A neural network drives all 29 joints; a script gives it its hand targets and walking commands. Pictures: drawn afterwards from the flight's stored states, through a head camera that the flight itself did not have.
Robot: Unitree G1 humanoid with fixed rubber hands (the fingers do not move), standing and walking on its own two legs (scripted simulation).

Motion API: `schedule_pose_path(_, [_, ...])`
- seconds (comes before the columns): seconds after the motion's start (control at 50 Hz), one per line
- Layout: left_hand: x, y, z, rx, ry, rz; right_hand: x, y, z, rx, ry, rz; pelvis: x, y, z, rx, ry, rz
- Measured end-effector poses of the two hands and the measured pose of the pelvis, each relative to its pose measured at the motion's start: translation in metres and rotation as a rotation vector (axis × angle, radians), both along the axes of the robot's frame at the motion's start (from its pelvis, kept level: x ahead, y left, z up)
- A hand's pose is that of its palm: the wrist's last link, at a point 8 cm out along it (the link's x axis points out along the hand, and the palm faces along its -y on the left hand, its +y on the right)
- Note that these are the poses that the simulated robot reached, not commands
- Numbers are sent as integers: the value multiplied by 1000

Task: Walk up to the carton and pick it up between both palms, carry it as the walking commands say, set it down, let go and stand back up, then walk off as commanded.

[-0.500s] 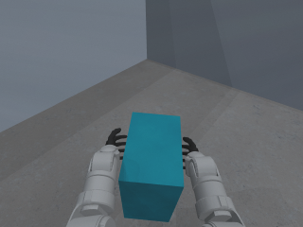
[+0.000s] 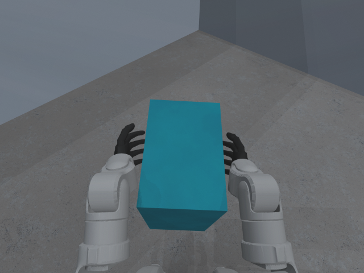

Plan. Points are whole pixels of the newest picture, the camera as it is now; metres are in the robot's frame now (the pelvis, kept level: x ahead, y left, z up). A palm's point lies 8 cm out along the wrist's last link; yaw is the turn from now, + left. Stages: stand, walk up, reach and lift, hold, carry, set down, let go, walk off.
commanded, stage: carry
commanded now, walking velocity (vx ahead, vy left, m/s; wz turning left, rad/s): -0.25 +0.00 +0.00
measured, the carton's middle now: (180, 173) +0.33 +0.01 +0.02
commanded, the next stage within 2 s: none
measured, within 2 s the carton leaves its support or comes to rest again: neither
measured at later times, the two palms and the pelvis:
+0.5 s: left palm (98, 254) +0.13 +0.14 +0.10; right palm (252, 261) +0.13 -0.10 +0.09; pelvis -0.16 +0.01 +0.00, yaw +0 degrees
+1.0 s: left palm out of the picture -0.04 +0.11 +0.11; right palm out of the picture -0.05 -0.12 +0.10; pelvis -0.34 +0.00 +0.01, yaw +3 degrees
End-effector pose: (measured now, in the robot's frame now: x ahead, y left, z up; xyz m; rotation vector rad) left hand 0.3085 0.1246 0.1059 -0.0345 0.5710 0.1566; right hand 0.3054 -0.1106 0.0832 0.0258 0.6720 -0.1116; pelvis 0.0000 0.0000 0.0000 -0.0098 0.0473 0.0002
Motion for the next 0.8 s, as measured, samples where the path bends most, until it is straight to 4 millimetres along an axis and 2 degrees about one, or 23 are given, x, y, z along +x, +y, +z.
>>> schedule_pose_path(0.1, [-36, -1, 5, 12, 22, -3, -37, -1, 1, -14, 20, 21, -19, -2, -5, 2, -15, 25])
schedule_pose_path(0.2, [-72, 3, -8, -32, 80, -29, -77, 2, 3, -81, 75, 14, -44, 3, -6, 15, -14, 46])
schedule_pose_path(0.32, [-119, 15, -19, -41, 129, -37, -121, 13, 2, -89, 124, -2, -90, 15, -2, -6, -30, 27])
schedule_pose_path(0.44, [-157, 17, -10, -39, 138, -14, -162, 16, 1, -65, 130, 14, -136, 14, 8, -34, -5, 7])
schedule_pose_path(0.56, [-193, -1, 2, -40, 24, 3, -195, -2, 9, -13, 15, -16, -191, 0, -2, -12, 37, 2])
schedule_pose_path(0.62, [-221, -15, 0, 11, 65, -34, -224, -15, 1, 29, 31, -45, -217, -5, 2, -65, 8, 22])
schedule_pose_path(0.72, [-273, -28, -9, 29, 175, -59, -281, -29, -6, -29, 139, -9, -242, -17, 13, 22, -42, 13])
schedule_pose_path(0.8, [-297, -34, -3, 39, 164, -82, -308, -35, 1, -29, 127, -27, -265, -17, 15, 43, -47, 16])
